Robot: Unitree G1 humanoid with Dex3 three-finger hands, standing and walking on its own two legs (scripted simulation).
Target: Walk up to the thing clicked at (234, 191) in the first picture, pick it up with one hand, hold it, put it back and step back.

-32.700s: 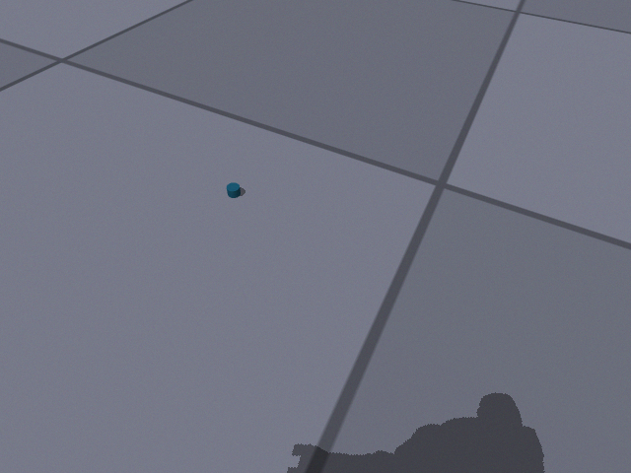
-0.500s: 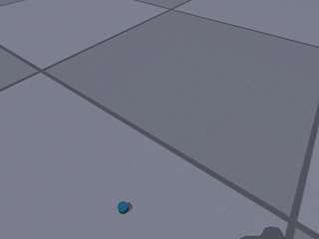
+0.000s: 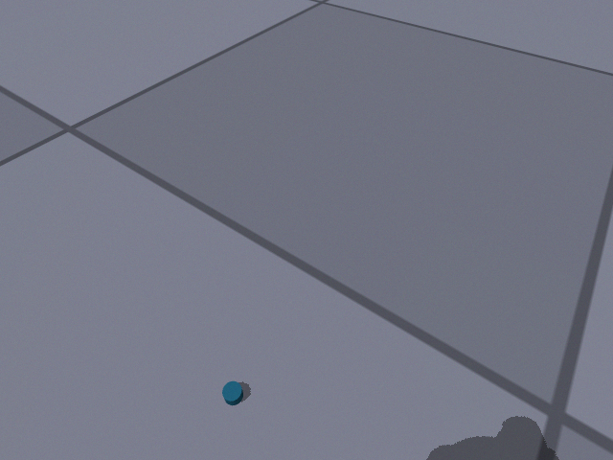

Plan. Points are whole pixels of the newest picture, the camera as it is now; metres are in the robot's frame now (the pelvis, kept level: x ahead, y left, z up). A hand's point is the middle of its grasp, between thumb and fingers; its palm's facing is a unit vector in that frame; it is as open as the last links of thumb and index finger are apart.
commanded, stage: stand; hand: left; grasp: from above
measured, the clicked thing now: (233, 393) +0.45 +0.24 -0.76
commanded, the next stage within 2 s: step back in 1.20 s
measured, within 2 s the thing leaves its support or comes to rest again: neither
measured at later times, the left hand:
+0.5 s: hand out of the picture +0.09 +0.24 -0.16, palm faces +0.02 -0.94 -0.33, open 7.4 cm
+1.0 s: hand out of the picture +0.09 +0.24 -0.15, palm faces -0.01 -0.94 -0.34, open 7.4 cm
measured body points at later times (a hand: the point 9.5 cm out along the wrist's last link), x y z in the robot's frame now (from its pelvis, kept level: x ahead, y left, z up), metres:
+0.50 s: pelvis +0.02 +0.00 +0.00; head +0.02 -0.01 +0.45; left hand +0.09 +0.29 -0.13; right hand +0.09 -0.30 -0.14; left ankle +0.02 +0.13 -0.75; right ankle +0.01 -0.13 -0.75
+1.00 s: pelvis +0.02 +0.00 +0.00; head +0.02 -0.01 +0.45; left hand +0.09 +0.29 -0.13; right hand +0.08 -0.30 -0.14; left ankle +0.02 +0.13 -0.75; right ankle +0.01 -0.13 -0.75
